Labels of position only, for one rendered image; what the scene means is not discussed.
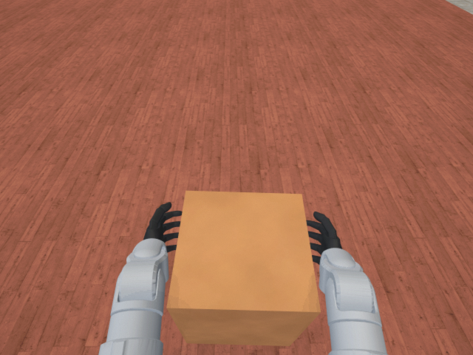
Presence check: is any robot left hand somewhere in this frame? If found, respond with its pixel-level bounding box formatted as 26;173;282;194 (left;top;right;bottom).
143;202;182;253

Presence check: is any robot right hand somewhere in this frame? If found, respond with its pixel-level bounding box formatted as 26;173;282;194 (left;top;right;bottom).
306;212;342;264

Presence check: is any robot right forearm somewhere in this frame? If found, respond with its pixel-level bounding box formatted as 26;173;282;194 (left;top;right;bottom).
319;248;388;355

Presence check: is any carton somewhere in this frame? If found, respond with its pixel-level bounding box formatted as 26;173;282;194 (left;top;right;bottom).
166;191;321;346

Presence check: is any robot left forearm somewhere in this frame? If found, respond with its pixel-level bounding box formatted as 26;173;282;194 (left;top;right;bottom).
98;238;169;355

